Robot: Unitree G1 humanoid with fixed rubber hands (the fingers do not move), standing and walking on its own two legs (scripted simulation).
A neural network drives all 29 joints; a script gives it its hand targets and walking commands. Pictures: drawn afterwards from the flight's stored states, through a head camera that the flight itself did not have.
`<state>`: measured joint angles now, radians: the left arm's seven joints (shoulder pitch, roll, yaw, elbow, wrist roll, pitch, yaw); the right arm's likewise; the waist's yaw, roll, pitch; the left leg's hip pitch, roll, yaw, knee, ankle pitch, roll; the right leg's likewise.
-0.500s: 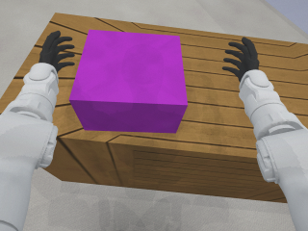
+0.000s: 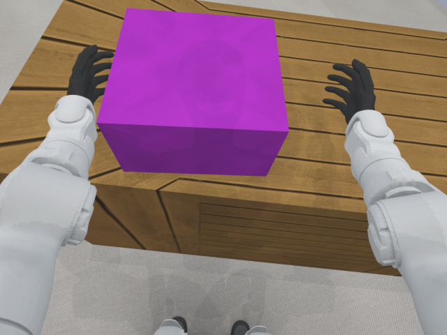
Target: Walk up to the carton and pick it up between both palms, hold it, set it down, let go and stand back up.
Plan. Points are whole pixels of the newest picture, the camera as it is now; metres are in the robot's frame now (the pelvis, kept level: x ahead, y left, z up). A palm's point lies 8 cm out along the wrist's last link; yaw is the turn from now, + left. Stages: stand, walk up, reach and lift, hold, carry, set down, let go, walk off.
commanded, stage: reach and lift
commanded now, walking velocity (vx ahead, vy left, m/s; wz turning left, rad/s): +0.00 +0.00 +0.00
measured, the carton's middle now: (198, 95) +0.55 +0.08 +0.03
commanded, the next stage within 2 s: none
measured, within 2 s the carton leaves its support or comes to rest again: neither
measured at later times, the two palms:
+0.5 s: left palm (98, 96) +0.48 +0.23 +0.08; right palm (324, 107) +0.49 -0.14 +0.09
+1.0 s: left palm (104, 92) +0.49 +0.23 +0.08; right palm (326, 105) +0.50 -0.14 +0.09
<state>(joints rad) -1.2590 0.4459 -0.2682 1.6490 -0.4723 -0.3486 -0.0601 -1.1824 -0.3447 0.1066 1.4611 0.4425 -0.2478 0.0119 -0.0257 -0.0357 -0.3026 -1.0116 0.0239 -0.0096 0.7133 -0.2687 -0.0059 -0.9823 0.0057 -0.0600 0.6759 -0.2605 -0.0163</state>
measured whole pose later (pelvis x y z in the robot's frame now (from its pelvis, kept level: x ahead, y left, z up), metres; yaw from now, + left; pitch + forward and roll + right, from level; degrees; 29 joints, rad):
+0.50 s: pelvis -0.01 +0.01 +0.01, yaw +0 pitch +31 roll -2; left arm -1.28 0.36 -0.17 1.65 -0.36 -0.35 -0.02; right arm -1.21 -0.21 -0.14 1.47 0.18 -0.25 -0.03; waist -0.02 -0.04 -0.27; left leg -0.97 0.02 -0.01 0.66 -0.23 0.00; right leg -0.93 0.00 -0.07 0.61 -0.22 -0.01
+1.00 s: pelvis +0.02 +0.00 +0.02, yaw +1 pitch +28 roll -1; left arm -1.20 0.35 0.05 1.62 -0.18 -0.37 -0.02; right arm -1.11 -0.16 -0.25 1.35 0.03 -0.24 -0.07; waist -0.03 -0.04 -0.23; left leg -0.81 0.02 0.01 0.52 -0.20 0.00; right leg -0.78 0.00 -0.06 0.49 -0.20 -0.01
